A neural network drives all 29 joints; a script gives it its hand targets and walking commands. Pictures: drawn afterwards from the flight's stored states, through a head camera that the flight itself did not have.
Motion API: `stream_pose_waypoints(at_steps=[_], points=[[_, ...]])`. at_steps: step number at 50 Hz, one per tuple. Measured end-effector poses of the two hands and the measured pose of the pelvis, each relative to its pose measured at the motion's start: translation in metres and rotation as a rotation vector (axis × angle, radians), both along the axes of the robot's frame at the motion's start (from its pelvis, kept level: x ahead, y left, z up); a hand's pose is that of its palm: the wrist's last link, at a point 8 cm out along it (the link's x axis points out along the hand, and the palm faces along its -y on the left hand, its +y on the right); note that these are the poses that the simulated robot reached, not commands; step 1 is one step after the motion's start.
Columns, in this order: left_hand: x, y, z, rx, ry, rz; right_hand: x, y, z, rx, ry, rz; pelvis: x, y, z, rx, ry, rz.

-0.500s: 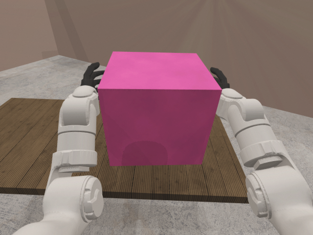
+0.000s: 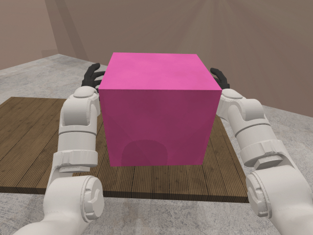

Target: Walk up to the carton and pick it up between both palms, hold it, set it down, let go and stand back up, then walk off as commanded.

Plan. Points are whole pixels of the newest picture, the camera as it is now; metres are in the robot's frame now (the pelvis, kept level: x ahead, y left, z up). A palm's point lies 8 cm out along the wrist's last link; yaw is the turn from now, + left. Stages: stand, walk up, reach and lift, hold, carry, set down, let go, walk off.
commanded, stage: hold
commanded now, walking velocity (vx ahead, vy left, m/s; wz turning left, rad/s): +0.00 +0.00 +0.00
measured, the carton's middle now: (156, 106) +0.39 +0.01 +0.22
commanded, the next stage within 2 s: none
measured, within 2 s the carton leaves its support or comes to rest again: neither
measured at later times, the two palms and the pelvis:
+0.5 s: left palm (90, 94) +0.37 +0.17 +0.26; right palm (221, 97) +0.38 -0.15 +0.25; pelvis +0.00 +0.00 +0.00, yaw +0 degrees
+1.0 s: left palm (89, 92) +0.38 +0.17 +0.26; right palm (221, 95) +0.38 -0.15 +0.26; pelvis +0.00 +0.00 +0.00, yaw +0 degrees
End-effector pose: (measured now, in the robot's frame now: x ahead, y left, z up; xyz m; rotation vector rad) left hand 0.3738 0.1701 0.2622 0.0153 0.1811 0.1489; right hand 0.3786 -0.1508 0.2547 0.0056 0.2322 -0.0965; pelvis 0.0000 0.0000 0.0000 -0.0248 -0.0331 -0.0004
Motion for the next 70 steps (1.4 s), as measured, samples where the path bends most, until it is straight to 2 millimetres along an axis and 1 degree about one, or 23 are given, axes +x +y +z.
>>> stream_pose_waypoints(at_steps=[5,17,34,39,46,58,70], points=[[0.0018,0.0007,-0.0003,0.002,0.002,0.001,0.0022,0.0006,-0.0004,0.006,0.002,0.0,0.0009,-0.0005,-0.0001,-0.001,0.003,0.005],[0.0006,0.0004,-0.0006,0.002,-0.009,-0.003,0.0004,0.0002,-0.0006,-0.007,-0.007,0.0,0.0051,0.0004,-0.0001,-0.001,-0.002,0.003],[-0.0002,-0.0028,-0.0026,-0.004,0.008,-0.004,-0.0016,-0.0031,-0.0034,0.007,0.011,-0.007,0.0014,0.0002,-0.0003,0.001,-0.008,-0.005],[-0.0009,-0.0014,0.0018,0.006,-0.014,-0.002,-0.0007,-0.0017,0.0014,-0.001,-0.012,-0.001,0.002,0.0,-0.0002,-0.001,0.0,-0.001],[0.0009,0.0,0.003,-0.003,-0.013,-0.001,0.0012,-0.0003,0.0048,0.004,-0.01,-0.003,0.0031,-0.0007,-0.0002,0.0,-0.001,0.003],[0.0005,-0.0006,-0.0044,-0.002,-0.003,-0.014,-0.0001,-0.0003,-0.0016,-0.006,0.002,-0.004,0.0026,0.0007,-0.0002,-0.002,-0.002,0.004],[0.0002,-0.0016,-0.0012,-0.006,-0.008,-0.008,0.0002,-0.0013,0.0002,0.001,-0.004,-0.003,0.0017,-0.0001,-0.0003,-0.001,0.002,-0.001]])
